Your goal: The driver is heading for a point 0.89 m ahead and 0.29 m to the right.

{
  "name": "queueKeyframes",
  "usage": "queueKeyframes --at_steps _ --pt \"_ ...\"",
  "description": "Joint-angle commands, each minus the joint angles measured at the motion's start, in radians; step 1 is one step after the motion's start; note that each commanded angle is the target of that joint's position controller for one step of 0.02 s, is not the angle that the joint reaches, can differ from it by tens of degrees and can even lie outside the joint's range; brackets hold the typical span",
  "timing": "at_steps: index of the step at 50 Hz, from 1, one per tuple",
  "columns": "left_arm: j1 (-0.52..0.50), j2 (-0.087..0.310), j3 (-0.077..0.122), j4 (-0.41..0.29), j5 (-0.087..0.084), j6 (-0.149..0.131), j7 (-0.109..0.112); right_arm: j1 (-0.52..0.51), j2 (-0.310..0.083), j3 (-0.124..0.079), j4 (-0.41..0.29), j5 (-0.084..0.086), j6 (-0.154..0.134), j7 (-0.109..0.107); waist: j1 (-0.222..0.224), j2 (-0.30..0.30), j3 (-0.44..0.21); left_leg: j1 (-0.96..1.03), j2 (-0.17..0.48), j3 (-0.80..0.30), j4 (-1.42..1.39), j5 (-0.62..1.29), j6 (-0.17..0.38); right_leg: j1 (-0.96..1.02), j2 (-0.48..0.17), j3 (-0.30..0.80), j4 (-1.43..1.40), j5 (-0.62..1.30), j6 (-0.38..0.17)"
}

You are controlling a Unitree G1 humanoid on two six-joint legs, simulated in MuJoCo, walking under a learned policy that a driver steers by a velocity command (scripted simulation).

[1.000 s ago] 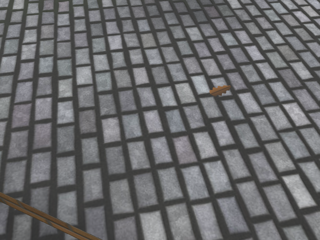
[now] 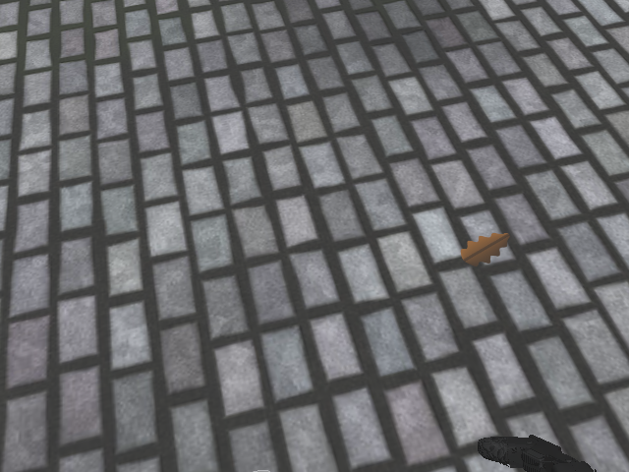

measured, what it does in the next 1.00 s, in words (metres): climbs, turning right: right foot, then left foot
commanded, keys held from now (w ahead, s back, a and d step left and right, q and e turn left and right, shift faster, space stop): w+e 1.00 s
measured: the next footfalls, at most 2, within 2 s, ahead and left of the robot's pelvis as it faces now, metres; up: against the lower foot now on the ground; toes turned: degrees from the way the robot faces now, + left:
right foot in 0.50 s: +0.39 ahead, -0.07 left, +0.00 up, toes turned -7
left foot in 0.78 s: +0.62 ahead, +0.13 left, +0.00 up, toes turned -24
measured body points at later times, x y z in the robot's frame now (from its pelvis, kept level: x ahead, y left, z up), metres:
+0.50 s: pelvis +0.31 +0.02 +0.13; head +0.32 +0.03 +0.58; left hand +0.48 +0.27 +0.01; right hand +0.31 -0.25 +0.00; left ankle +0.15 +0.08 -0.57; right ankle +0.36 -0.07 -0.60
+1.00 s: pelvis +0.56 +0.00 +0.13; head +0.58 +0.00 +0.58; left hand +0.84 +0.16 +0.03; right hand +0.46 -0.26 +0.00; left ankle +0.58 +0.15 -0.61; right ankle +0.54 -0.14 -0.51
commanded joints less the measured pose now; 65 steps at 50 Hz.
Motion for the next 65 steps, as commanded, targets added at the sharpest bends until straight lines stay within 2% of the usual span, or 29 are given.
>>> queueKeyframes --at_steps 1,2,3,5,7,11,17,23,24,25,26,27,28,31,33,35,38,39,40,41,43,47,55,59,60,61,62,63,65 --pt "0.054 0.037 0.03 -0.143 0.033 -0.006 0.001 0.232 -0.223 -0.102 0.113 0.002 -0.014 0.0 -0.01 -0.031 -0.261 0.641 0.334 -0.965 -0.897 -0.2 0.022 -0.478 0.044 0.04 0.766 0.113 -0.024" --pt "-0.022 0.007 0.024 -0.175 0.045 0.011 0.018 0.217 -0.136 -0.086 0.153 -0.014 -0.029 -0.006 0.0 -0.077 -0.115 0.515 0.301 -0.785 -0.843 -0.199 0.004 -0.545 0.004 0.019 0.739 0.134 -0.043" --pt "-0.062 -0.001 -0.002 -0.174 0.084 -0.012 -0.041 0.209 -0.075 -0.037 0.2 -0.06 -0.052 0.02 -0.058 0.021 -0.029 0.421 0.226 -0.647 -0.824 -0.251 -0.028 -0.65 0.055 0.195 0.927 0.226 -0.112" --pt "-0.045 -0.007 -0.009 -0.19 0.059 -0.033 -0.086 0.243 0.007 -0.005 0.28 -0.094 -0.07 0.042 0.035 -0.042 -0.027 0.363 0.244 -0.536 -0.83 -0.04 -0.092 -0.77 0.037 0.238 0.914 0.337 -0.208" --pt "-0.099 0.008 -0.009 -0.22 0.027 -0.036 -0.091 0.203 -0.031 -0.013 0.295 -0.09 -0.099 0.038 0.074 -0.052 -0.058 0.39 0.206 -0.325 -0.899 0.051 -0.142 -0.814 0.021 0.206 0.765 0.324 -0.229" --pt "-0.233 0.141 0.035 -0.251 0.042 -0.048 -0.09 0.167 -0.097 -0.018 0.25 -0.086 -0.154 0.008 0.065 0.044 -0.093 0.43 0.093 -0.029 -0.991 0.329 -0.208 -0.736 0.034 0.08 0.557 0.359 -0.141" --pt "-0.358 0.113 0.045 -0.315 0.025 -0.029 -0.063 0.411 -0.21 -0.047 0.281 -0.093 -0.133 0.011 -0.002 0.084 -0.074 0.887 0.162 0.076 -1.041 1.058 -0.259 -0.751 0.069 -0.033 -0.007 0.243 -0.049" --pt "0.022 0.211 0.089 -0.19 0.069 0.004 -0.012 0.262 -0.389 -0.111 0.168 -0.037 -0.086 0.005 0.112 0.086 -0.055 0.999 0.217 0.107 -0.712 1.643 -0.347 -0.392 0.152 -0.15 -0.467 0.05 -0.03" --pt "0.148 0.208 0.1 -0.118 0.053 -0.014 0.0 0.322 -0.369 -0.113 0.205 -0.068 -0.062 0.011 0.144 -0.067 -0.086 0.949 0.195 0.06 -0.411 1.245 -0.304 -0.229 0.143 -0.08 -0.578 0.254 -0.055" --pt "0.222 0.137 0.081 -0.021 0.081 -0.025 0.01 0.348 -0.238 -0.082 0.24 -0.11 -0.051 0.046 0.144 -0.166 -0.094 0.642 0.098 0.009 -0.058 0.245 -0.252 0.003 0.104 0.026 -0.529 0.335 -0.115" --pt "0.363 0.113 0.068 0.027 0.109 -0.012 0.017 0.216 -0.066 -0.033 0.182 -0.097 -0.054 0.097 0.2 -0.11 -0.191 0.284 -0.026 -0.111 0.291 -0.09 -0.224 0.283 0.043 0.238 -0.4 0.546 -0.235" --pt "0.385 0.307 0.11 -0.004 0.079 -0.03 0.02 0.251 0.024 0.0 0.091 -0.07 -0.096 0.096 0.154 -0.183 -0.32 0.038 -0.064 -0.266 0.377 -0.203 -0.249 0.53 -0.112 0.443 -0.409 0.792 -0.406" --pt "0.244 0.276 0.128 -0.052 0.056 -0.053 0.029 0.126 -0.103 -0.015 0.018 -0.017 -0.129 0.064 0.21 -0.127 -0.221 -0.162 -0.024 -0.415 0.306 -0.232 -0.292 0.511 -0.199 0.562 -0.491 0.527 -0.417" --pt "-0.138 0.031 0.021 -0.148 0.049 -0.046 0.009 0.098 -0.151 -0.023 0.015 -0.08 -0.096 -0.023 0.016 0.003 -0.085 0.097 0.069 -0.356 0.029 -0.105 -0.179 -0.16 -0.078 0.461 -0.649 0.141 -0.312" --pt "-0.258 0.125 0.027 -0.215 0.038 -0.052 -0.013 0.184 -0.148 -0.028 0.014 -0.056 -0.082 -0.03 -0.094 0.019 -0.071 0.545 0.073 -0.221 -0.217 -0.045 -0.197 -0.635 0.067 0.303 -0.669 0.096 -0.243" --pt "-0.177 0.238 0.065 -0.2 0.029 -0.054 -0.019 0.117 -0.118 -0.013 0.002 -0.001 -0.066 -0.008 -0.055 0.011 -0.047 0.725 0.03 -0.126 -0.42 0.028 -0.256 -0.721 0.111 0.285 -0.686 0.02 -0.22" --pt "-0.038 0.214 0.07 -0.182 0.052 -0.056 -0.045 0.133 -0.166 -0.026 0.03 -0.019 -0.088 -0.001 -0.031 -0.042 -0.042 0.72 -0.022 -0.146 -0.61 0.183 -0.211 -0.503 0.026 0.42 -0.551 0.001 -0.233" --pt "-0.052 0.135 0.05 -0.194 -0.042 -0.034 0.021 0.308 -0.298 -0.09 0.033 0.077 -0.106 -0.057 -0.157 -0.025 -0.14 0.923 0.059 -0.307 -0.735 0.209 -0.138 -0.519 0.109 0.334 -0.285 0.065 -0.127" --pt "0.005 0.012 0.015 -0.236 -0.052 -0.049 0.046 0.44 -0.435 -0.121 0.059 0.056 -0.102 -0.074 -0.152 0.267 -0.293 1.153 0.398 -0.733 -0.866 0.299 0.024 -0.699 0.238 0.096 0.077 -0.204 -0.03" --pt "0.052 0.067 0.017 -0.258 -0.033 -0.056 0.052 0.449 -0.387 -0.116 0.073 0.061 -0.1 -0.07 -0.107 0.34 -0.312 1.193 0.503 -1.065 -0.939 0.177 0.112 -0.865 0.149 0.039 0.278 -0.332 0.002" --pt "-0.072 0.084 0.029 -0.283 -0.016 -0.02 0.056 0.335 -0.233 -0.092 0.062 0.051 -0.098 -0.061 -0.094 0.122 -0.105 1.0 0.423 -0.767 -0.922 0.191 0.061 -0.955 0.051 0.021 0.479 -0.185 0.013" --pt "-0.196 0.053 0.039 -0.385 -0.018 0.036 0.041 0.234 -0.105 -0.072 0.111 0.026 -0.091 -0.037 -0.031 0.128 0.006 0.754 0.267 -0.332 -1.042 0.313 -0.026 -0.83 -0.035 0.001 0.327 -0.073 0.005" --pt "-0.386 0.096 0.032 -0.514 -0.002 0.062 -0.02 0.235 -0.309 -0.141 0.118 0.05 -0.086 -0.05 -0.053 0.064 -0.045 0.793 0.282 -0.078 -1.042 0.493 -0.035 -0.537 -0.028 -0.107 -0.272 0.133 -0.014" --pt "-0.236 0.2 0.087 -0.495 0.007 0.066 -0.018 0.289 -0.354 -0.154 0.13 0.058 -0.058 -0.046 0.051 0.064 -0.143 0.867 0.25 0.02 -0.671 1.005 -0.085 -0.211 0.116 -0.211 -0.434 0.082 -0.111" --pt "-0.065 0.271 0.124 -0.449 0.003 0.075 0.0 0.313 -0.324 -0.141 0.124 0.037 -0.058 -0.047 0.124 0.028 -0.224 0.676 0.212 0.034 -0.406 0.877 -0.122 0.088 0.11 -0.142 -0.425 0.106 -0.154" --pt "-0.036 0.409 0.146 -0.447 -0.007 0.071 0.015 0.375 -0.192 -0.095 0.054 -0.014 -0.077 -0.033 0.046 -0.256 -0.29 0.203 0.061 0.011 0.004 -0.005 -0.185 0.446 -0.184 0.377 -0.463 0.053 -0.318" --pt "0.025 0.379 0.127 -0.476 -0.001 0.059 0.013 0.315 -0.228 -0.088 0.024 0.02 -0.121 -0.02 0.093 -0.242 -0.485 0.08 -0.021 -0.235 0.191 -0.197 -0.179 0.517 -0.296 0.756 -0.655 -0.107 -0.424" --pt "0.005 0.316 0.109 -0.463 0.01 0.048 0.011 0.212 -0.28 -0.104 -0.002 0.058 -0.139 -0.012 0.116 -0.163 -0.371 -0.024 0.027 -0.27 0.205 -0.1 -0.163 0.465 -0.259 0.627 -0.681 -0.083 -0.358" --pt "-0.143 0.248 0.085 -0.484 0.002 0.038 0.015 0.192 -0.267 -0.096 0.004 0.026 -0.143 -0.026 0.028 -0.028 -0.207 0.07 0.099 -0.266 0.044 0.036 -0.154 0.146 -0.183 0.418 -0.683 0.055 -0.287"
